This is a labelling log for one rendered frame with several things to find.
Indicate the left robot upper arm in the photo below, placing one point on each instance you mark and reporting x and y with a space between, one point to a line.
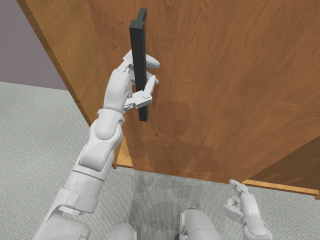
60 227

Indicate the robot right thigh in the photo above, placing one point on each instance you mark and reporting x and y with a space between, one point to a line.
196 225

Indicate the robot right forearm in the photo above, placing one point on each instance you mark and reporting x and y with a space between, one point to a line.
254 228

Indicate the right robot hand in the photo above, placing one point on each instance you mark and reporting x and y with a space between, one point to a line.
247 206

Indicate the robot right shin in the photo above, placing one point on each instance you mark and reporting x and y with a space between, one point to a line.
181 237

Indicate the left robot hand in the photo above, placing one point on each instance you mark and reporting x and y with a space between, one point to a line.
120 86

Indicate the wardrobe door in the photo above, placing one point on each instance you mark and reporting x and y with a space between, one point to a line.
239 82
300 168

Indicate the handle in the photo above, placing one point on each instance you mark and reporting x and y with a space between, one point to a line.
138 48

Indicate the robot left forearm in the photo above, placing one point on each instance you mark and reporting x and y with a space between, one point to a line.
82 188

